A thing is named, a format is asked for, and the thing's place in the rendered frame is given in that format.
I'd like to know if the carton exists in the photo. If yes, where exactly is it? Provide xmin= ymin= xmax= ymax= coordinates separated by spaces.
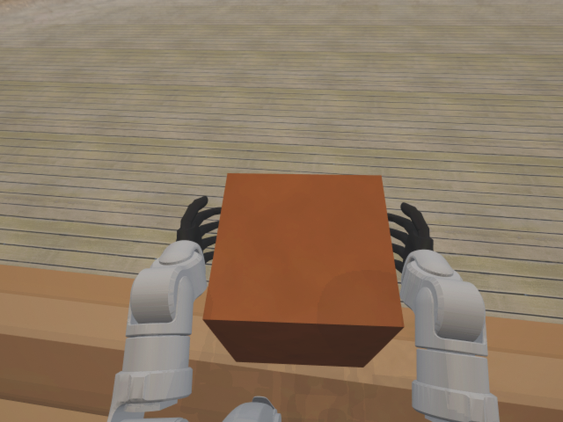
xmin=202 ymin=173 xmax=405 ymax=367

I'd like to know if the robot left forearm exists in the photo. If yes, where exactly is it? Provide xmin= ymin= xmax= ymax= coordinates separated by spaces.
xmin=107 ymin=240 xmax=207 ymax=422

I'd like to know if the robot right forearm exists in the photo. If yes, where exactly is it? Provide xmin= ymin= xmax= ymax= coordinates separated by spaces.
xmin=399 ymin=250 xmax=500 ymax=422

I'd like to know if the robot left shin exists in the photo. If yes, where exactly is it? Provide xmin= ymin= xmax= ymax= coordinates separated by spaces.
xmin=252 ymin=397 xmax=275 ymax=409

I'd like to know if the robot right hand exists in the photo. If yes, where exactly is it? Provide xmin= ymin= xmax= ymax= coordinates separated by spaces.
xmin=387 ymin=202 xmax=434 ymax=273

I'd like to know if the robot left thigh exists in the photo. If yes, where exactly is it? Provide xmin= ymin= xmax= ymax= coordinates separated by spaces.
xmin=223 ymin=402 xmax=282 ymax=422

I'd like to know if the robot left hand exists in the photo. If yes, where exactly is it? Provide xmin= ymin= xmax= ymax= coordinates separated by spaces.
xmin=176 ymin=196 xmax=222 ymax=264

